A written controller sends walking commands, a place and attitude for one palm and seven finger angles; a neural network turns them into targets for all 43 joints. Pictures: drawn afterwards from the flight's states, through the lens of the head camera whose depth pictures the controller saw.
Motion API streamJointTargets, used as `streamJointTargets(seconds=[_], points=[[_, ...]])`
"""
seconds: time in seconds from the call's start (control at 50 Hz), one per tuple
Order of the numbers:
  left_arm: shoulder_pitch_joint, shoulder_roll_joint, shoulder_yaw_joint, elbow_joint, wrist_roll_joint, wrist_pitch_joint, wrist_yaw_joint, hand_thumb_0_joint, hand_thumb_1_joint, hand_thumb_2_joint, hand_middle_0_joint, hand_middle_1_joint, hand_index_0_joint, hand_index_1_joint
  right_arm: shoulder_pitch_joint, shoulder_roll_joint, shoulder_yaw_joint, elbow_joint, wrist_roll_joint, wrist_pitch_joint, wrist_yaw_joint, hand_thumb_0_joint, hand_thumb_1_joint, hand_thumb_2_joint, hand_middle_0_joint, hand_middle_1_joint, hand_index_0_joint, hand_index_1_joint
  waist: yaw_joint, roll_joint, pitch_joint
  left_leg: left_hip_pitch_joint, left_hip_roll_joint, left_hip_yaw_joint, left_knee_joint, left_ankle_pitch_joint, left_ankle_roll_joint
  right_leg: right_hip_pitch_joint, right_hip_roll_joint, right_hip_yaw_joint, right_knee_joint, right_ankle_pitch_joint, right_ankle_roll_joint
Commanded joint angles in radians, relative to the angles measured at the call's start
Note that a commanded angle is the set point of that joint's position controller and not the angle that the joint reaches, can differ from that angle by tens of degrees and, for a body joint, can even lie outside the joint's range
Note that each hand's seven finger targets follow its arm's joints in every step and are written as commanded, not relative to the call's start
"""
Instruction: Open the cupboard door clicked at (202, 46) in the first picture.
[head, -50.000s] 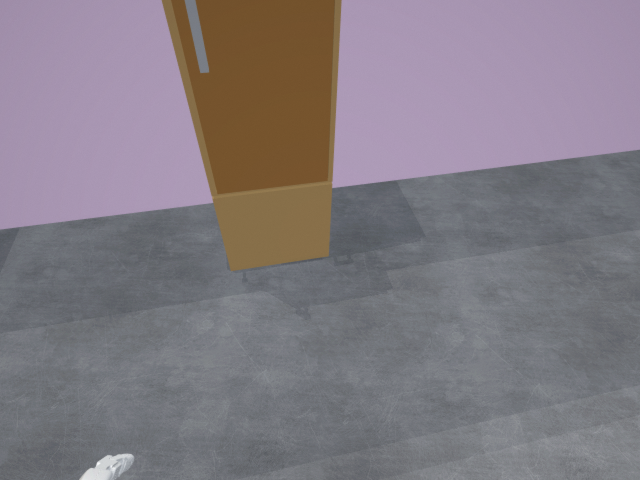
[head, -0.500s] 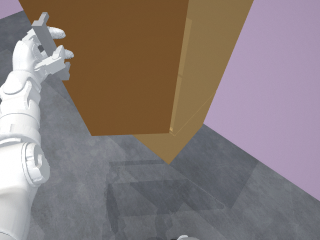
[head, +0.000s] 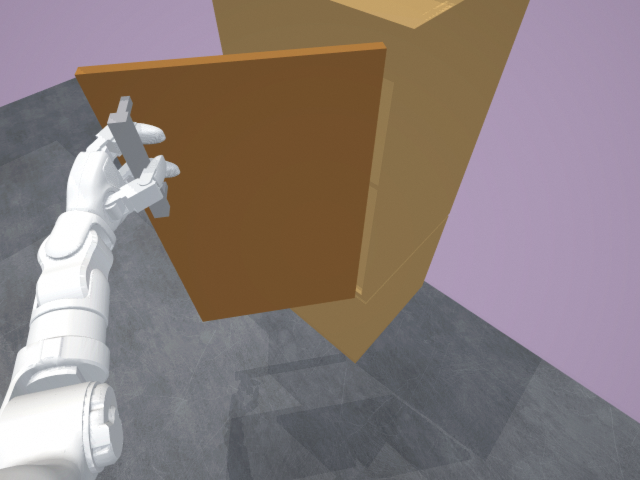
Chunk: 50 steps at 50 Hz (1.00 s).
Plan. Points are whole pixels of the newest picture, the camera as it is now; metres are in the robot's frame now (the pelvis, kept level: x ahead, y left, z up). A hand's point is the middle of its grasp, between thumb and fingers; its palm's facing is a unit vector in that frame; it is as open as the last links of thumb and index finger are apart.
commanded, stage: pull the door open along its arc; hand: left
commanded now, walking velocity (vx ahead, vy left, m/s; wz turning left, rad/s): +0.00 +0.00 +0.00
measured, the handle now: (144, 160) +0.48 +0.22 +0.15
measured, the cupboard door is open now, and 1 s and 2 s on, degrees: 52 93 88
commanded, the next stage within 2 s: open thumb and fingers to let go in 0.70 s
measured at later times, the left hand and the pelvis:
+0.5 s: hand (215, 269) +0.30 +0.10 +0.16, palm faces +0.42 -0.91 +0.02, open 5.8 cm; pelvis -0.01 -0.02 +0.01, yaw +3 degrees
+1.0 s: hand (266, 299) +0.27 +0.05 +0.16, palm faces +0.41 -0.91 +0.00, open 6.5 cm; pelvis -0.04 -0.04 +0.01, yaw +5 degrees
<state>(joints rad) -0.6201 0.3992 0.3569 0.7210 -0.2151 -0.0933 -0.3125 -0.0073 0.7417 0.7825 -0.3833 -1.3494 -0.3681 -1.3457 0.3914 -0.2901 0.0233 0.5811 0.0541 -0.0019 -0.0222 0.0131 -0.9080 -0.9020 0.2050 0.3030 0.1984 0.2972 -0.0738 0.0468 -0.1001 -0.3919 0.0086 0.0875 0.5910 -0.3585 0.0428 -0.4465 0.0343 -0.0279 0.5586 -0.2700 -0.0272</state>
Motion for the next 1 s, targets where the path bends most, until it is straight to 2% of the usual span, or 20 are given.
streamJointTargets(seconds=[0.0,0.02,0.04,0.06,0.08,0.12,0.16,0.18,0.26,0.28,0.32,0.42,0.52,0.6,0.68,0.74,0.78,0.84,0.88,0.98], points=[[-0.059,0.192,0.032,-0.391,-0.039,0.025,0.028,0.0,0.9,0.9,-0.4,-1.35,-0.4,-1.35,-0.081,-0.122,-0.047,-0.157,0.014,-0.052,-0.002,0.0,-0.9,-0.9,0.2,0.3,0.2,0.3,0.088,-0.014,-0.289,0.139,0.017,-0.071,-0.049,0.57,-0.008,0.288,-0.023,0.004,-0.006,0.517,-0.002],[-0.021,0.179,0.034,-0.439,-0.039,0.042,0.038,0.0,0.9,0.9,-0.4,-1.35,-0.4,-1.35,-0.099,-0.117,-0.045,-0.163,0.013,-0.053,-0.002,0.0,-0.9,-0.9,0.2,0.3,0.2,0.3,0.091,-0.03,-0.28,0.144,0.016,-0.073,-0.06,0.553,-0.011,0.293,-0.024,0.0,-0.009,0.505,-0.003],[-0.025,0.161,0.165,-0.533,-0.089,0.054,0.178,0.0,0.9,0.9,-0.4,-1.35,-0.4,-1.35,-0.145,-0.082,-0.043,-0.168,0.011,-0.063,0.005,0.0,-0.9,-0.9,0.2,0.3,0.2,0.3,0.166,-0.074,-0.258,0.098,0.006,-0.078,-0.065,0.517,-0.023,0.295,-0.018,-0.016,-0.024,0.457,-0.001],[0.054,0.047,0.07,-0.577,-0.075,0.077,0.241,0.0,0.9,0.9,-0.4,-1.35,-0.4,-1.35,-0.176,-0.079,-0.041,-0.163,0.007,-0.067,0.011,0.0,-0.9,-0.9,0.2,0.3,0.2,0.3,0.143,-0.053,-0.23,0.116,0.009,-0.069,-0.083,0.479,-0.029,0.29,-0.019,-0.015,-0.03,0.429,0.0],[0.081,0.027,0.057,-0.629,-0.066,0.086,0.288,0.0,0.9,0.9,-0.4,-1.35,-0.4,-1.35,-0.194,-0.077,-0.041,-0.156,0.009,-0.069,0.012,0.0,-0.9,-0.9,0.2,0.3,0.2,0.3,0.138,-0.052,-0.2,0.118,0.013,-0.076,-0.09,0.467,-0.035,0.279,-0.022,-0.022,-0.037,0.401,-0.002],[0.135,-0.014,0.036,-0.748,-0.029,0.114,0.378,0.0,0.9,0.9,-0.4,-1.35,-0.4,-1.35,-0.223,-0.064,-0.04,-0.149,0.0,-0.068,0.019,0.0,-0.9,-0.9,0.2,0.3,0.2,0.3,0.146,-0.013,-0.218,0.141,0.012,-0.074,-0.094,0.507,-0.043,0.301,-0.026,-0.02,-0.028,0.423,-0.005],[0.178,-0.088,-0.021,-0.849,0.005,0.145,0.46,0.0,0.9,0.9,-0.4,-1.35,-0.4,-1.35,-0.253,-0.045,-0.04,-0.143,-0.012,-0.061,0.019,0.0,-0.9,-0.9,0.2,0.3,0.2,0.3,0.147,-0.031,-0.246,0.172,0.011,-0.066,-0.092,0.52,-0.045,0.333,-0.03,-0.017,-0.03,0.449,-0.003],[0.183,-0.094,-0.035,-0.88,0.027,0.161,0.503,0.0,0.9,0.9,-0.4,-1.35,-0.4,-1.35,-0.264,-0.043,-0.04,-0.138,-0.017,-0.053,0.015,0.0,-0.9,-0.9,0.2,0.3,0.2,0.3,0.145,-0.074,-0.244,0.171,0.014,-0.07,-0.093,0.498,-0.043,0.348,-0.032,-0.016,-0.034,0.439,-0.002],[0.187,-0.199,-0.137,-0.987,0.1,0.25,0.652,0.0,0.9,0.9,-0.4,-1.35,-0.4,-1.35,-0.335,-0.014,-0.024,-0.131,-0.035,-0.024,0.003,0.0,-0.9,-0.9,0.2,0.3,0.2,0.3,0.134,-0.072,-0.185,0.181,0.004,-0.068,-0.119,0.39,-0.039,0.358,-0.046,0.001,-0.079,0.363,0.0],[0.2,-0.205,-0.149,-0.985,0.124,0.273,0.689,0.0,0.9,0.9,-0.4,-1.35,-0.4,-1.35,-0.347,-0.012,-0.021,-0.125,-0.041,-0.014,-0.002,0.0,-0.9,-0.9,0.2,0.3,0.2,0.3,0.131,-0.103,-0.158,0.179,0.005,-0.074,-0.122,0.362,-0.034,0.36,-0.049,0.006,-0.097,0.333,0.001],[0.214,-0.275,-0.222,-1.037,0.167,0.311,0.753,0.0,0.9,0.9,-0.4,-1.35,-0.4,-1.35,-0.376,0.005,-0.014,-0.122,-0.051,0.0,-0.004,0.0,-0.9,-0.9,0.2,0.3,0.2,0.3,0.133,-0.079,-0.148,0.193,0.001,-0.075,-0.131,0.359,-0.036,0.371,-0.058,0.009,-0.11,0.326,-0.003],[0.289,-0.386,-0.376,-1.118,0.201,0.342,0.776,0.0,0.9,0.9,-0.4,-1.35,-0.4,-1.35,-0.404,0.016,-0.009,-0.117,-0.066,0.035,-0.008,0.0,-0.9,-0.9,0.2,0.3,0.2,0.3,0.117,-0.089,-0.147,0.238,-0.002,-0.078,-0.131,0.368,-0.033,0.402,-0.066,0.018,-0.129,0.38,-0.005],[0.363,-0.452,-0.472,-1.202,0.213,0.324,0.765,0.0,0.9,0.9,-0.4,-1.35,-0.4,-1.35,-0.43,0.032,-0.007,-0.127,-0.075,0.044,-0.006,0.0,-0.9,-0.9,0.2,0.3,0.2,0.3,0.118,-0.106,-0.124,0.256,-0.005,-0.087,-0.13,0.36,-0.027,0.408,-0.072,0.028,-0.143,0.392,-0.002],[0.42,-0.493,-0.533,-1.224,0.226,0.317,0.777,0.0,0.9,0.9,-0.4,-1.35,-0.4,-1.35,-0.455,0.041,-0.007,-0.13,-0.076,0.046,0.003,0.0,-0.9,-0.9,0.2,0.3,0.2,0.3,0.122,-0.1,-0.078,0.246,-0.01,-0.093,-0.125,0.306,-0.026,0.38,-0.079,0.041,-0.174,0.294,-0.002],[0.517,-0.548,-0.609,-1.266,0.259,0.309,0.806,0.0,0.9,0.9,-0.4,-1.35,-0.4,-1.35,-0.462,0.05,-0.013,-0.135,-0.08,0.04,0.02,0.0,-0.9,-0.9,0.2,0.3,0.2,0.3,0.13,-0.12,-0.082,0.244,-0.013,-0.101,-0.11,0.304,-0.024,0.376,-0.085,0.048,-0.177,0.274,-0.003],[0.436,-0.53,-0.601,-1.264,0.265,0.304,0.832,0.0,0.9,0.9,-0.4,-1.35,-0.4,-1.35,-0.473,0.051,-0.013,-0.123,-0.081,0.037,0.019,0.0,-0.9,-0.9,0.2,0.3,0.2,0.3,0.119,-0.135,-0.076,0.245,-0.021,-0.098,-0.101,0.271,-0.021,0.357,-0.092,0.067,-0.201,0.218,0.002],[0.312,-0.491,-0.558,-1.193,0.255,0.305,0.849,0.0,0.9,0.9,-0.4,-1.35,-0.4,-1.35,-0.485,0.055,-0.004,-0.1,-0.075,0.038,0.006,0.0,-0.9,-0.9,0.2,0.3,0.2,0.3,0.112,-0.144,-0.03,0.23,-0.03,-0.102,-0.101,0.213,-0.019,0.32,-0.096,0.087,-0.249,0.092,0.002],[0.275,-0.496,-0.536,-1.128,0.244,0.3,0.863,0.0,0.69,0.81,-0.385,-1.327,-0.385,-1.327,-0.5,0.062,-0.002,-0.093,-0.078,0.032,-0.005,0.0,-0.9,-0.9,0.2,0.3,0.2,0.3,0.124,-0.137,-0.017,0.222,-0.037,-0.104,-0.103,0.165,-0.019,0.308,-0.109,0.121,-0.297,-0.047,0.002],[0.253,-0.49,-0.53,-1.107,0.25,0.294,0.863,0.0,0.55,0.75,-0.375,-1.313,-0.375,-1.313,-0.496,0.062,-0.006,-0.084,-0.077,0.032,-0.008,0.0,-0.9,-0.9,0.2,0.3,0.2,0.3,0.128,-0.128,-0.039,0.232,-0.037,-0.105,-0.112,0.172,-0.02,0.325,-0.111,0.124,-0.301,-0.051,0.0],[0.272,-0.507,-0.53,-1.066,0.241,0.281,0.841,0.0,0.2,0.6,-0.35,-1.275,-0.35,-1.275,-0.478,0.061,-0.006,-0.089,-0.079,0.036,-0.011,0.0,-0.9,-0.9,0.2,0.3,0.2,0.3,0.133,-0.151,-0.081,0.24,-0.033,-0.105,-0.141,0.211,-0.019,0.371,-0.103,0.092,-0.266,0.075,0.007]])
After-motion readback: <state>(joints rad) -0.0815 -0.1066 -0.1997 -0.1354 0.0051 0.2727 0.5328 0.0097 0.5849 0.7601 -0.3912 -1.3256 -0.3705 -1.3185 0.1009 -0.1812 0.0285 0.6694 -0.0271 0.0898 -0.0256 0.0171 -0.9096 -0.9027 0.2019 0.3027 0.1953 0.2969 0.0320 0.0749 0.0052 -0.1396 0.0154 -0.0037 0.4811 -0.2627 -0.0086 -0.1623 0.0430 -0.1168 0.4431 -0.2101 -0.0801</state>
